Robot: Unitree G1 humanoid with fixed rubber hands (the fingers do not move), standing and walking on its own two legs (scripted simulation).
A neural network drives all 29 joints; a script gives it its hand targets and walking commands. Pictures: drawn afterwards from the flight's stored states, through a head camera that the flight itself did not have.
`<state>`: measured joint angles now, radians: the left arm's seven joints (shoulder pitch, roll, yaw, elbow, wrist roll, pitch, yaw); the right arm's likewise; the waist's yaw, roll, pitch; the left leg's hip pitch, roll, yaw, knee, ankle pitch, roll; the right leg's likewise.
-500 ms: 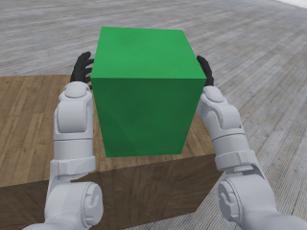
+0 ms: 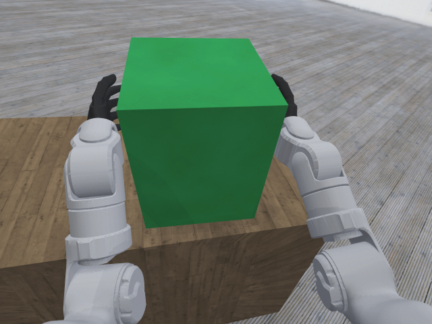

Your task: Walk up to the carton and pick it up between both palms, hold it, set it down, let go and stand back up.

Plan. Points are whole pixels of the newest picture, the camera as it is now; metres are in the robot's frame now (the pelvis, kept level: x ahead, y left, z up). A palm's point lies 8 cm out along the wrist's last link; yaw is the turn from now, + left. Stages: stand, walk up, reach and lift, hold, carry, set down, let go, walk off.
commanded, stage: hold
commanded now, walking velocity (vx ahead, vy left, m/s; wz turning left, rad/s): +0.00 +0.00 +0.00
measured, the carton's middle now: (197, 134) +0.38 +0.01 +0.21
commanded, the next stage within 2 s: none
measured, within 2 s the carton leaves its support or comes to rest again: neither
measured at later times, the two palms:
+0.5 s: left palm (105, 119) +0.36 +0.16 +0.25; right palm (286, 114) +0.36 -0.13 +0.26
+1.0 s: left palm (101, 120) +0.35 +0.16 +0.25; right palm (283, 115) +0.36 -0.13 +0.26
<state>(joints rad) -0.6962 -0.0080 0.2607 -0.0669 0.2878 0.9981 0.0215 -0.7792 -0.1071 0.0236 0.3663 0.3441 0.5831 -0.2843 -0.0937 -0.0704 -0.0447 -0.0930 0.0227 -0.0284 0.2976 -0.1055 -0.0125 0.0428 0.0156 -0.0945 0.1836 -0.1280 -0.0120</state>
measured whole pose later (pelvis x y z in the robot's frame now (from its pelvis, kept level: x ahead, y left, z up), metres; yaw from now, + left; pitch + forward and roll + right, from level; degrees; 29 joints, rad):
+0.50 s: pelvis -0.01 +0.00 +0.00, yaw +0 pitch -4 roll -1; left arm -0.78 0.01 0.29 0.05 0.29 0.99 0.01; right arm -0.87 -0.10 -0.04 0.45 0.33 0.63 -0.28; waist -0.10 -0.06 -0.07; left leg -0.14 0.02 -0.03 0.31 -0.10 -0.01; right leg -0.02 0.01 -0.10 0.22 -0.13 -0.01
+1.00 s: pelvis +0.00 +0.00 +0.00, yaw +1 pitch -5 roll -1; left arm -0.73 0.00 0.28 -0.04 0.29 1.02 0.00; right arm -0.82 -0.09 -0.01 0.38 0.35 0.64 -0.30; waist -0.10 -0.07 -0.06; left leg -0.11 0.02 -0.04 0.31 -0.11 -0.01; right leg 0.03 0.01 -0.11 0.20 -0.14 -0.01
